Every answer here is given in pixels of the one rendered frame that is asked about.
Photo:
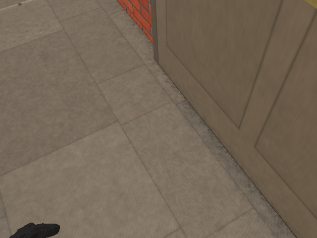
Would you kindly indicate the robot left hand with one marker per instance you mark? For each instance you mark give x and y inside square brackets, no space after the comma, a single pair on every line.
[32,230]

